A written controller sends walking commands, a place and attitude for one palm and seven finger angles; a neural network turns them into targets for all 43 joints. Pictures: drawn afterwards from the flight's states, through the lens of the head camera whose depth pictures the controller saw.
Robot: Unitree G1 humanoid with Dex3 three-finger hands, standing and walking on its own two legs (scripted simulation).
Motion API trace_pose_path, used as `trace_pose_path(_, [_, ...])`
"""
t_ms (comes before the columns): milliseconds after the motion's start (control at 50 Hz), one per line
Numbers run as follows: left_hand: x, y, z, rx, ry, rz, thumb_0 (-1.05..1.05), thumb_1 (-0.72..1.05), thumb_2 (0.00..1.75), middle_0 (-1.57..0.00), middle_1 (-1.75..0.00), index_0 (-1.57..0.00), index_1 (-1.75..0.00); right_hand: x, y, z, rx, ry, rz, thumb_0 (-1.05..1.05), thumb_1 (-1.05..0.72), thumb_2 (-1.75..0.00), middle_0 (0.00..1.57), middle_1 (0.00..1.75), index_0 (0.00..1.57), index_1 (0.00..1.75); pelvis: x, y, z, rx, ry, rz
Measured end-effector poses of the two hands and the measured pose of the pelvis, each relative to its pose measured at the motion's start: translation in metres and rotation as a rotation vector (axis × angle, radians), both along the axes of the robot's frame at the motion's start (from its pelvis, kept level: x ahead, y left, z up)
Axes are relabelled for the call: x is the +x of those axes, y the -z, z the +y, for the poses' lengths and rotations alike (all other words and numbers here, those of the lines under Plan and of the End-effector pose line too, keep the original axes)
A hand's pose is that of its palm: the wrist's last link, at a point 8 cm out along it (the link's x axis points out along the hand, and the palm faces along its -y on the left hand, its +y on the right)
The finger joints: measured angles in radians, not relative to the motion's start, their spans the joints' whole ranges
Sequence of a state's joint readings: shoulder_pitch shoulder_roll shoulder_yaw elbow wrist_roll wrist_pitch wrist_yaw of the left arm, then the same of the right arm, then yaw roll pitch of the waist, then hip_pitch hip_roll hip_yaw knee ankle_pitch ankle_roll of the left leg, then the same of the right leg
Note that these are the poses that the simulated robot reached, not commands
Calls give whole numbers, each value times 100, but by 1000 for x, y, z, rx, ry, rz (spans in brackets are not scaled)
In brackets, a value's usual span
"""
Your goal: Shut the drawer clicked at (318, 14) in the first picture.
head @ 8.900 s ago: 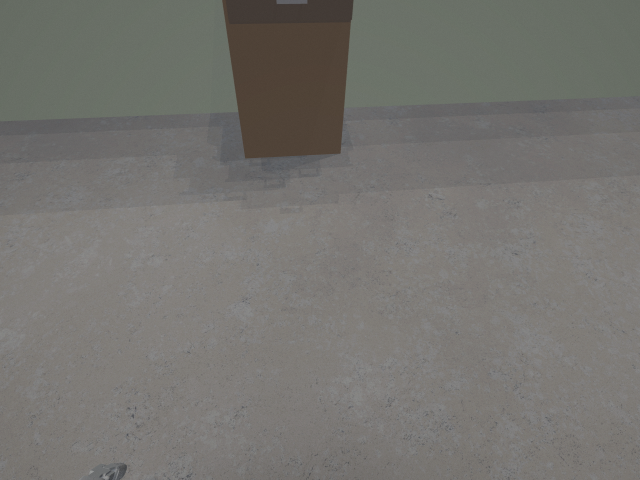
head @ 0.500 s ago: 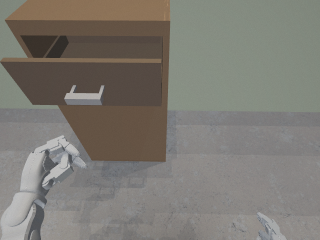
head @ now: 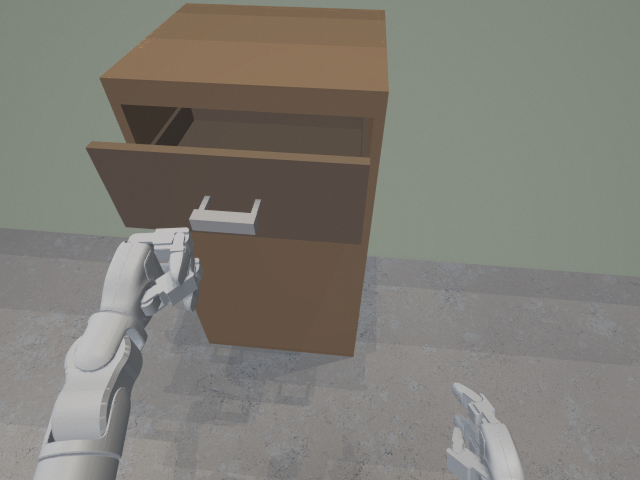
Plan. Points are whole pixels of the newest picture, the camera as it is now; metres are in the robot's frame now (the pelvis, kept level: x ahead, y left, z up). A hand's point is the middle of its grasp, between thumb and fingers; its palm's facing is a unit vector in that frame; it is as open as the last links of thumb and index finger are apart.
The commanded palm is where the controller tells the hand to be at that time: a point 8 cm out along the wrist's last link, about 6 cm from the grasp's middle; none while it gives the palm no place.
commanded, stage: raise the hand and make a fist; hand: left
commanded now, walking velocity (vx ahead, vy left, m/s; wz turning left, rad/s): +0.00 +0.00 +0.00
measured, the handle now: (228, 212) +0.50 +0.22 +0.04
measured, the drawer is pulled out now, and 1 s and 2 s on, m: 0.14 0.14 0.14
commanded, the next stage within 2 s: bring the fist close to the handle in 0.44 s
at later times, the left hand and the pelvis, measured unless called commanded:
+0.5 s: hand (197, 266) +0.31 +0.18 +0.14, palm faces +0.04 -1.00 -0.04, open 3.3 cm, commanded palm +0.28 +0.23 +0.14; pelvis -0.01 -0.02 +0.01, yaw -1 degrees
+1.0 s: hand (219, 265) +0.35 +0.18 +0.09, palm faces +0.01 -1.00 -0.02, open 3.2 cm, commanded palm +0.32 +0.23 +0.09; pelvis -0.01 -0.02 +0.00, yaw -1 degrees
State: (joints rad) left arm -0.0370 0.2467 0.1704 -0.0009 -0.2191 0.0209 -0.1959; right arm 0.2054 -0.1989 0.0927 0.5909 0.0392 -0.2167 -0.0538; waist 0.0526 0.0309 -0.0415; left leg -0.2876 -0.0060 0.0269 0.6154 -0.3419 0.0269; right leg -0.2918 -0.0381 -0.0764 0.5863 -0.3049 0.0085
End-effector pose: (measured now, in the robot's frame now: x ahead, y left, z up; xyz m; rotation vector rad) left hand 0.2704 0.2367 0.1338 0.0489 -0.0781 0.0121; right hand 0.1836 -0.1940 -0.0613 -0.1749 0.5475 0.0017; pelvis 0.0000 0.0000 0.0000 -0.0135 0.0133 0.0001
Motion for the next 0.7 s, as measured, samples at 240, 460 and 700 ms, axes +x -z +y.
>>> trace_pose_path(240, [15, -4, -2, -16, -5, 58, 1, 90, 90, -140, -160, -140, -160, -23, 2, -41, -53, 89, 69, 1, -90, -90, 20, 30, 21, 30, -2, -5, -9, 9, 13, -18])
trace_pose_path(460, [13, -4, -1, -3, -34, 41, 1, 90, 90, -140, -160, -140, -160, -35, 3, -68, -85, 130, 83, 1, -90, -90, 20, 30, 20, 30, -6, -6, -23, 11, 13, -27])
trace_pose_path(700, [22, 8, -5, -24, -24, 79, 1, 90, 90, -140, -160, -140, -160, -35, 8, -71, -65, 126, 79, 1, -90, -90, 20, 30, 20, 30, -8, -4, -30, 15, 14, -8])
